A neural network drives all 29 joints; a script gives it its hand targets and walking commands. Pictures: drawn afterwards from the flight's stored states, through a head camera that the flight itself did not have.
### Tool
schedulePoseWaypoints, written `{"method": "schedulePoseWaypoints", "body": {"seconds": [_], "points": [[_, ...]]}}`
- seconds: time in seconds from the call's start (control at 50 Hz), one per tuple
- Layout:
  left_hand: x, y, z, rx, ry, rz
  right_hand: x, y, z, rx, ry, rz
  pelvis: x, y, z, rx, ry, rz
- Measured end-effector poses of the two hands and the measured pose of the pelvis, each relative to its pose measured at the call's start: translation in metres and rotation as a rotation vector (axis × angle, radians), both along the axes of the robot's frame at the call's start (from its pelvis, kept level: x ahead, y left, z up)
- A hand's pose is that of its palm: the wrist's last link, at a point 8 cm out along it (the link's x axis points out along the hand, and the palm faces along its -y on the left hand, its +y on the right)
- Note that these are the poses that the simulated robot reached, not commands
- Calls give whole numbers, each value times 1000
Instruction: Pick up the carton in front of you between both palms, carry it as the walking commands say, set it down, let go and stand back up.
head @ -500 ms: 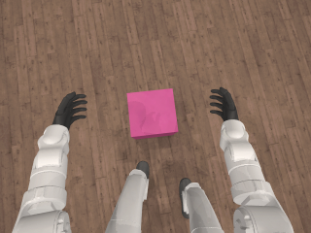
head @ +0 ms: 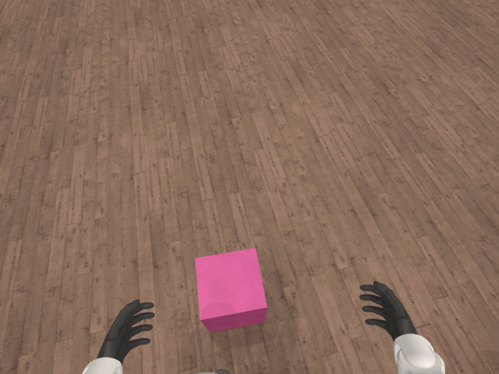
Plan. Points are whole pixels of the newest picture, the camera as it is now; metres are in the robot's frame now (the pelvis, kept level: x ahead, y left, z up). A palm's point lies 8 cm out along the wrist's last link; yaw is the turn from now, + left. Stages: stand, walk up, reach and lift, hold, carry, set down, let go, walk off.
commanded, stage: let go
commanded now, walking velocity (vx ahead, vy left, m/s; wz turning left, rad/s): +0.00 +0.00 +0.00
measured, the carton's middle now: (231, 291) +0.40 +0.09 -0.65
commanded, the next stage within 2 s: stand in 0.48 s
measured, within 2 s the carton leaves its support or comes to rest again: neither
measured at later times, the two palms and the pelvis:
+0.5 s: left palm (109, 340) +0.18 +0.24 -0.07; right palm (406, 340) +0.17 -0.23 -0.07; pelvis +0.02 +0.00 +0.00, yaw +0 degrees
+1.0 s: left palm (73, 363) +0.15 +0.31 -0.10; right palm (436, 365) +0.14 -0.27 -0.08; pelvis +0.02 +0.02 +0.00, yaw -2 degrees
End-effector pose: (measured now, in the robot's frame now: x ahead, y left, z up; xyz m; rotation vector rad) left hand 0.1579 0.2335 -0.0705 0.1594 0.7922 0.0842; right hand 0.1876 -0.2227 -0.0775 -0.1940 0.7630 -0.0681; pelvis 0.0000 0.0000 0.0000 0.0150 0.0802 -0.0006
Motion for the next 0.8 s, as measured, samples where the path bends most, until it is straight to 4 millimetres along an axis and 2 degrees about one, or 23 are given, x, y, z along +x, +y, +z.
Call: {"method": "schedulePoseWaypoints", "body": {"seconds": [0.16,0.34,0.52,0.58,0.66,0.72,0.8], "points": [[10,-15,3,-2,-4,-22,-18,-25,14,-3,12,-21,8,-14,2,8,-101,1],[19,-12,3,6,6,-30,-13,-18,15,7,24,-19,14,-10,2,7,-130,-7],[17,15,3,84,16,2,-17,-4,5,-40,40,-10,14,5,-1,-1,-101,0],[12,34,-5,123,20,12,-26,-16,-2,-109,96,-19,13,8,-3,-9,-89,-3],[2,54,-16,149,57,21,-37,-37,-1,-177,137,-54,13,13,-5,-13,-80,-8],[-6,64,-23,159,94,21,-41,-47,2,-210,154,-78,15,16,-5,-15,-78,-12],[-12,71,-29,167,129,15,-44,-52,3,-227,168,-99,17,20,-5,-17,-78,-18]]}}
